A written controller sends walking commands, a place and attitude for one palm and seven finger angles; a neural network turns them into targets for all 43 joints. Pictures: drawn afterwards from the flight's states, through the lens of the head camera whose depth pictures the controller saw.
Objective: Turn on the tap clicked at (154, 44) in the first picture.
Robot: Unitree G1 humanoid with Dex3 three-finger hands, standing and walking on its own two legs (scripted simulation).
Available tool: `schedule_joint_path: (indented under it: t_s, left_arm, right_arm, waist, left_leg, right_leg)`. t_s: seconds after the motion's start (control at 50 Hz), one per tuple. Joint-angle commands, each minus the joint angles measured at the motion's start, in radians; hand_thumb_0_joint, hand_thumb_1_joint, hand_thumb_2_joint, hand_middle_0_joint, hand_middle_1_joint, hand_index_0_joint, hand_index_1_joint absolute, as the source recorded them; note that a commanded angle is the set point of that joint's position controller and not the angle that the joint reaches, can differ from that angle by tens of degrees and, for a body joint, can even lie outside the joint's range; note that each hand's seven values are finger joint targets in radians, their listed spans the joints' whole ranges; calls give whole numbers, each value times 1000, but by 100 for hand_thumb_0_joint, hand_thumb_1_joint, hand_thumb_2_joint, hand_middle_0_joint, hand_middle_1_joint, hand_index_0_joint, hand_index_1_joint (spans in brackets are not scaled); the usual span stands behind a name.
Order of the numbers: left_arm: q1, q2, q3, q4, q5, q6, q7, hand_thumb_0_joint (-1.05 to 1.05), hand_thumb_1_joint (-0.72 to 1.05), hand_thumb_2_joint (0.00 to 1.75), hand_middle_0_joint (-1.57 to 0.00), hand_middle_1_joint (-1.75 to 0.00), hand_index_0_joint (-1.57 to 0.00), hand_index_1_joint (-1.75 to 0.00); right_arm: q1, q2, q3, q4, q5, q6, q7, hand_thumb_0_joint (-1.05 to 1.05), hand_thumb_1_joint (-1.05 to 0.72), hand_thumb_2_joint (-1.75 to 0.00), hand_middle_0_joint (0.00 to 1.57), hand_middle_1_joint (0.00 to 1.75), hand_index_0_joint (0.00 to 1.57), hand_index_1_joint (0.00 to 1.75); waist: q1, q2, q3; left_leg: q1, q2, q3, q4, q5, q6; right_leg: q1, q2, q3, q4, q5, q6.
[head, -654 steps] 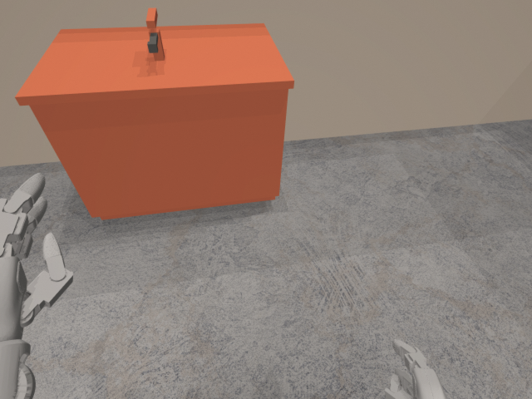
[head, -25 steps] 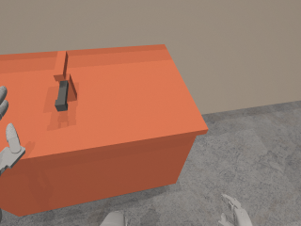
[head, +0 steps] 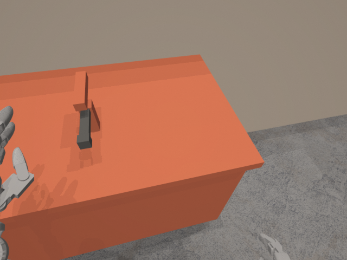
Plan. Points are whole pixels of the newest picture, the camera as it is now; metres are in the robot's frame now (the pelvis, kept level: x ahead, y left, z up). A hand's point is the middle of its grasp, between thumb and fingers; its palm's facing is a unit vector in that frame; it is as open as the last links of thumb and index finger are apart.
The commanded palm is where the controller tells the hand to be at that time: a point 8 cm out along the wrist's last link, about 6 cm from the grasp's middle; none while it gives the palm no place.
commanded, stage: come to a stop and stand still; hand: left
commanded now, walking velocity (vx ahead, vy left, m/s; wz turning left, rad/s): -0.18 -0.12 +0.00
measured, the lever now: (84, 141) +0.36 +0.26 +0.05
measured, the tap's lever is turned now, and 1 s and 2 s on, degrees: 0 0 0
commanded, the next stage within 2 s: look again from close up in 1.88 s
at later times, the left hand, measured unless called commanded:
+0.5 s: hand (52, 166) +0.23 +0.24 +0.16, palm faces +0.40 -0.83 -0.39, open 7.4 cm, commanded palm +0.18 +0.27 +0.19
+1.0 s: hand out of the picture +0.19 +0.32 +0.16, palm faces +0.39 -0.84 -0.37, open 7.4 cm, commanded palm +0.13 +0.33 +0.19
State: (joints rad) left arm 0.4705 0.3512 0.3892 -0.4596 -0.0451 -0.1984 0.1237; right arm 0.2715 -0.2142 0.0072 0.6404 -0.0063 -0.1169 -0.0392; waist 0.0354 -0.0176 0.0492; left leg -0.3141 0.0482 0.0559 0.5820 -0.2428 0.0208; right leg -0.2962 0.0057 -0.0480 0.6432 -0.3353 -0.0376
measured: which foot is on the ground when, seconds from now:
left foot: down 0.00-1.00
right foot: down 0.00-1.00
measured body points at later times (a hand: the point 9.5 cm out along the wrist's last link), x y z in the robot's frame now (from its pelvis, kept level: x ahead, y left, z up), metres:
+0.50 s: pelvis +0.02 -0.01 +0.01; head +0.04 -0.02 +0.46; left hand +0.20 +0.28 +0.18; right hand +0.19 -0.26 -0.08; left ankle +0.02 +0.13 -0.72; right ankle +0.04 -0.09 -0.72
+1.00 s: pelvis -0.03 +0.06 +0.01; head -0.01 +0.09 +0.46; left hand +0.16 +0.36 +0.18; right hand +0.13 -0.15 -0.07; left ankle +0.02 +0.12 -0.72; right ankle +0.04 -0.08 -0.72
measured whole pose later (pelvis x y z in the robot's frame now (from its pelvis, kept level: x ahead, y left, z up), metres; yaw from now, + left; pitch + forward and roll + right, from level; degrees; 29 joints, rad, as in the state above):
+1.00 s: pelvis -0.03 +0.06 +0.01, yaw +0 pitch -4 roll -1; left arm 0.34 0.40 0.36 -0.37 -0.02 -0.26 0.08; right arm 0.26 -0.16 0.04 0.60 0.01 -0.17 0.00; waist 0.06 -0.06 0.12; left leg -0.25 -0.06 0.05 0.50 -0.19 0.08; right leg -0.28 -0.02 0.00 0.52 -0.24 0.01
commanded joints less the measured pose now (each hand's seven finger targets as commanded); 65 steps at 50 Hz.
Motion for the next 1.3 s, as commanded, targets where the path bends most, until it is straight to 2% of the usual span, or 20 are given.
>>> schedule_joint_path:
  t_s: [0.0, 0.12, 0.16, 0.24, 0.32, 0.38, 0.46, 0.54, 0.56, 0.58, 0.6, 0.64, 0.7, 0.78, 0.82, 0.86, 0.9, 0.96, 1.12, 1.28]
  left_arm:
    - [-344, 218, 39, -357, 30, -81, 8, 0, 90, 90, -20, -30, -20, -30]
    - [-59, 255, 135, -445, 15, -68, 5, 0, 90, 90, -20, -30, -20, -30]
    - [15, 257, 178, -361, 5, -63, 1, 0, 90, 90, -20, -30, -20, -30]
    - [66, 199, 163, -183, -44, -14, -3, 0, 90, 90, -20, -30, -20, -30]
    - [39, 190, 127, -121, -45, -5, 5, 0, 90, 90, -20, -30, -20, -30]
    - [-48, 170, 61, -161, -32, 2, 10, 0, 90, 90, -20, -30, -20, -30]
    - [-142, 197, 40, -314, -14, -3, 38, 0, 90, 90, -20, -30, -20, -30]
    - [-97, 237, 87, -368, -13, -19, 54, 0, 90, 90, -20, -30, -20, -30]
    - [-1002, 955, 636, -459, 122, -108, 42, 0, 90, 90, -20, -30, -20, -30]
    - [-493, 419, 302, 42, 40, -82, -3, 0, 90, 90, -20, -30, -20, -30]
    - [-282, 314, 226, -49, -11, -80, 13, 0, 90, 90, -20, -30, -20, -30]
    - [-267, 211, 108, -30, -24, -109, -11, 0, 90, 90, -20, -30, -20, -30]
    - [-42, 95, -13, -51, -42, -114, -35, 0, 90, 90, -20, -30, -20, -30]
    - [-110, 194, 58, -101, -6, -121, -27, 0, 90, 90, -20, -30, -20, -30]
    - [-167, 235, 114, -115, 5, -134, -20, 0, 90, 90, -20, -30, -20, -30]
    - [-250, 252, 135, -161, 9, -147, -22, 0, 90, 90, -20, -30, -20, -30]
    - [-333, 286, 148, -236, 18, -157, -24, 0, 90, 90, -20, -30, -20, -30]
    - [-378, 214, 80, -237, 34, -168, -27, 0, 90, 90, -20, -30, -20, -30]
    - [-258, 114, 11, -90, 41, -134, -27, 0, 90, 90, -20, -30, -20, -30]
    - [-281, 160, 46, -158, 42, -128, -27, 0, 90, 90, -20, -30, -20, -30]
  right_arm:
    - [-177, -97, -59, -192, 7, -77, -3, 0, -90, -90, 20, 30, 20, 30]
    - [-147, -77, -42, -215, 11, -88, 49, 0, -90, -90, 20, 30, 20, 30]
    - [-131, -80, -44, -230, 24, -67, 51, 0, -90, -90, 20, 30, 20, 30]
    - [-96, -84, -59, -229, 43, -34, 34, 0, -90, -90, 20, 30, 20, 30]
    - [-152, -69, -13, -206, 31, -17, -2, 0, -90, -90, 20, 30, 20, 30]
    - [-170, -97, -25, -212, 31, -25, -18, 0, -90, -90, 20, 30, 20, 30]
    - [-185, -100, -29, -211, 25, -34, -27, 0, -90, -90, 20, 30, 20, 30]
    - [-195, -99, -34, -210, 25, -42, -31, 0, -90, -90, 20, 30, 20, 30]
    - [0, -85, -62, -152, -15, -90, -36, 0, -90, -90, 20, 30, 20, 30]
    - [-62, -36, -43, -117, -8, -94, -23, 0, -90, -90, 20, 30, 20, 30]
    - [-132, -72, -54, -191, 35, -78, 8, 0, -90, -90, 20, 30, 20, 30]
    - [-96, -96, -51, -184, 26, -87, 13, 0, -90, -90, 20, 30, 20, 30]
    - [-136, -110, -55, -189, 40, -99, 38, 0, -90, -90, 20, 30, 20, 30]
    - [-159, -118, -39, -222, 42, -92, 29, 0, -90, -90, 20, 30, 20, 30]
    - [-154, -117, -36, -228, 41, -92, 21, 0, -90, -90, 20, 30, 20, 30]
    - [-150, -113, -37, -235, 34, -100, 18, 0, -90, -90, 20, 30, 20, 30]
    - [-168, -111, -29, -235, 27, -109, 20, 0, -90, -90, 20, 30, 20, 30]
    - [-143, -111, -35, -223, 21, -136, 31, 0, -90, -90, 20, 30, 20, 30]
    - [-122, -110, -34, -185, 25, -123, 50, 0, -90, -90, 20, 30, 20, 30]
    - [-142, -104, -35, -221, 23, -97, 37, 0, -90, -90, 20, 30, 20, 30]
  waist:
    - [-19, 214, -150]
    - [-17, 300, -179]
    - [-25, 183, -189]
    - [-66, -146, -190]
    - [-48, -16, -157]
    - [-28, -92, -141]
    - [-25, -20, -185]
    - [-15, 80, -181]
    - [25, -123, -45]
    - [9, -124, -227]
    - [22, 33, -185]
    - [11, 106, -208]
    - [21, 79, -156]
    - [23, 43, -34]
    - [18, 18, -32]
    - [13, 28, -56]
    - [9, 150, -82]
    - [8, 243, -86]
    - [2, 91, -38]
    - [0, 84, -58]
  left_leg:
    - [369, 309, -410, -269, 407, 183]
    - [148, 179, -138, -134, 533, 58]
    - [26, 132, -107, -51, 379, 20]
    - [23, -15, -55, 104, 39, -41]
    - [100, 17, -71, -92, 52, -9]
    - [113, 30, -92, -108, 80, 3]
    - [129, 14, -79, -88, 169, -1]
    - [145, 56, -129, -151, 189, 9]
    - [-43, -16, 5, 43, 156, -3]
    - [4, -126, -23, 76, 31, -9]
    - [9, -59, -53, 27, 10, -23]
    - [89, -48, -36, -92, 51, -25]
    - [153, 21, -103, -210, 126, 3]
    - [-201, 109, -214, -430, -353, 46]
    - [-249, 120, -222, -447, -410, 63]
    - [-203, 108, -199, -406, -376, 64]
    - [-176, 105, -192, -405, -402, 65]
    - [-202, 114, -213, -421, -481, 60]
    - [-115, 93, -211, -383, -433, 18]
    - [-47, 76, -181, -360, -310, 8]
  right_leg:
    - [-269, 10, 70, 364, -140, 29]
    - [76, -25, 0, -95, 45, 20]
    - [256, -28, 25, -244, 300, 10]
    - [173, -239, 268, -284, 628, -107]
    - [107, -184, 182, -287, 403, -16]
    - [113, -168, 206, -324, 312, 23]
    - [175, -204, 198, -274, 462, -9]
    - [151, -145, 161, -269, 271, 2]
    - [62, -139, 245, -379, 458, 95]
    - [181, -205, 261, -300, 598, -10]
    - [227, -250, 279, -276, 669, -32]
    - [191, -213, 230, -281, 459, -28]
    - [111, -97, 145, -269, 154, 14]
    - [233, -31, 68, -129, 10, 44]
    - [277, -17, 38, -83, 45, 51]
    - [271, -25, 46, -96, 71, 46]
    - [270, -24, 51, -83, 72, 44]
    - [300, -16, 41, -50, 80, 34]
    - [170, -6, 70, -152, 40, 31]
    - [173, -12, 90, -216, 97, 27]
